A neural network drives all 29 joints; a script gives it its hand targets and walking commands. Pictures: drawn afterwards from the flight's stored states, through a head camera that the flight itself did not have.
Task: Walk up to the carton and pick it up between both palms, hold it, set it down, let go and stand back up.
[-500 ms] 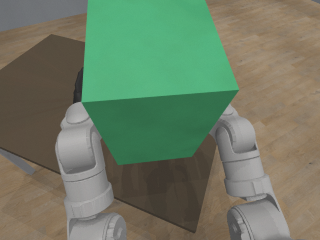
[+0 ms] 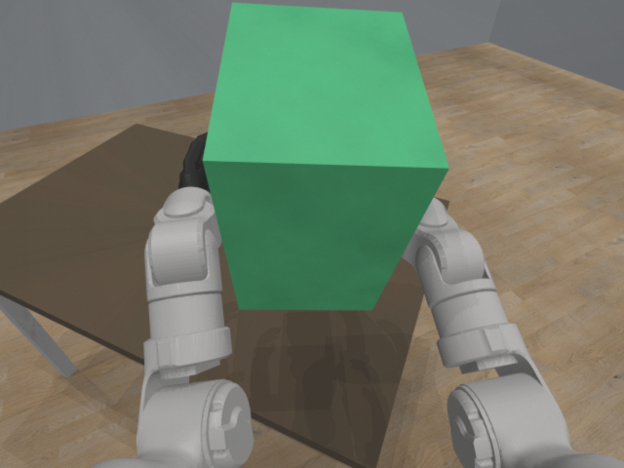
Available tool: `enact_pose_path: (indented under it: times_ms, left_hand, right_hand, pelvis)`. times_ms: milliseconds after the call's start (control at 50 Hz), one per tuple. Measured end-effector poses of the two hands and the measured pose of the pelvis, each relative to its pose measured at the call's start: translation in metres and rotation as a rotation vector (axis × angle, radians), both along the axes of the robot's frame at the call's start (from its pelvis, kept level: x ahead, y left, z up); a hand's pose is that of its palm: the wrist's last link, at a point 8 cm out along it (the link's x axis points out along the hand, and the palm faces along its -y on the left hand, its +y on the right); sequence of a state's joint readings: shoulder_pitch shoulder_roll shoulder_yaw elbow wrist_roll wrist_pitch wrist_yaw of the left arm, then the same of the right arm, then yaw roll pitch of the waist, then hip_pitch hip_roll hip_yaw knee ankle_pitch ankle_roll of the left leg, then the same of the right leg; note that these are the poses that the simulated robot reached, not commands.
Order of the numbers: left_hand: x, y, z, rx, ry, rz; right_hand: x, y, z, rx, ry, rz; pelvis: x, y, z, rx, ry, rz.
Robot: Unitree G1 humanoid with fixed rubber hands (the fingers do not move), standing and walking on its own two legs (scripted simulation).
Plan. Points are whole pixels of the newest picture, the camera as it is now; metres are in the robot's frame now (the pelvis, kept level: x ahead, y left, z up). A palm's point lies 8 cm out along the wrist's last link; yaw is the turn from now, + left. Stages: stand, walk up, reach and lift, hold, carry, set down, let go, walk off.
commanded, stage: hold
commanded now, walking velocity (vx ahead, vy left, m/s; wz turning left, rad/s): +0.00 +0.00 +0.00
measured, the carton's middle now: (311, 177) +0.35 +0.01 +0.24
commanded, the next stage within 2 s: none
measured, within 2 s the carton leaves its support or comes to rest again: neither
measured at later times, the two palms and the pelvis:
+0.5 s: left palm (141, 225) +0.33 +0.20 +0.19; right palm (359, 201) +0.38 -0.05 +0.19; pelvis +0.01 +0.02 -0.01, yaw +7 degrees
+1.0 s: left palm (157, 229) +0.32 +0.18 +0.19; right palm (377, 207) +0.37 -0.07 +0.18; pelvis +0.01 -0.01 -0.01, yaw +6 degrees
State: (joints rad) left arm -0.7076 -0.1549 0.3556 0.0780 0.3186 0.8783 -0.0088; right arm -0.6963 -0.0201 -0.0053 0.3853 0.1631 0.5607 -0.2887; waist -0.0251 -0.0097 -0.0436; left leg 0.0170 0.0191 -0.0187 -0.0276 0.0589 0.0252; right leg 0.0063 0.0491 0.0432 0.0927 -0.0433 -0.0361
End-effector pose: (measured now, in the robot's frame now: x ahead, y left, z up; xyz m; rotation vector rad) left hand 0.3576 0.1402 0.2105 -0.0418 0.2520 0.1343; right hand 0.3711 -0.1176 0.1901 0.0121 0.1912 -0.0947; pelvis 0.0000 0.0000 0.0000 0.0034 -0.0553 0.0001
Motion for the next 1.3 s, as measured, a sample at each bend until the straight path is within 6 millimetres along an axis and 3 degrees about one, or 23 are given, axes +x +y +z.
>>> enact_pose_path:
  times_ms: [80,240,340,420,560,680,1040,1180,1300]
  left_hand:
    - [-0.001,0.017,-0.003,-0.002,-0.031,0.032]
    - [-0.032,0.069,-0.019,-0.001,-0.08,0.122]
    - [-0.04,0.082,-0.026,0.047,-0.081,0.14]
    - [-0.034,0.076,-0.025,0.062,-0.079,0.127]
    - [-0.02,0.051,-0.013,0.096,-0.078,0.074]
    - [-0.015,0.034,-0.004,0.083,-0.083,0.07]
    - [-0.037,0.042,-0.019,0.017,-0.077,0.102]
    - [-0.027,0.037,-0.028,0.004,0.02,0.068]
    - [-0.012,0.031,-0.024,0.036,0.052,0.041]
  right_hand:
    - [0.008,0.017,-0.001,-0.039,-0.027,0.036]
    - [0.008,0.072,-0.004,-0.054,-0.057,0.144]
    - [0.005,0.087,-0.004,-0.013,-0.063,0.154]
    - [0.006,0.081,-0.003,0.02,-0.066,0.131]
    - [0.004,0.053,-0.006,0.032,-0.068,0.075]
    - [0.004,0.038,-0.011,0.026,-0.071,0.064]
    - [-0.002,0.044,-0.007,-0.032,-0.058,0.114]
    - [0.0,0.039,-0.008,-0.024,0.038,0.076]
    - [0.009,0.033,-0.002,-0.031,0.058,0.056]
  pelvis:
    - [0.002,0.003,0.0,0.001,-0.006,-0.005]
    - [0.016,0.008,-0.003,-0.006,-0.063,0.066]
    - [0.018,0.012,-0.005,-0.016,-0.058,0.118]
    - [0.015,0.018,-0.006,-0.024,-0.053,0.127]
    - [0.009,0.027,-0.005,-0.026,-0.041,0.101]
    - [0.008,0.025,-0.004,-0.02,-0.057,0.068]
    - [0.003,-0.014,-0.006,-0.008,-0.097,0.107]
    - [0.001,-0.013,-0.002,0.0,-0.036,0.087]
    - [0.0,-0.003,-0.001,-0.003,0.015,0.068]
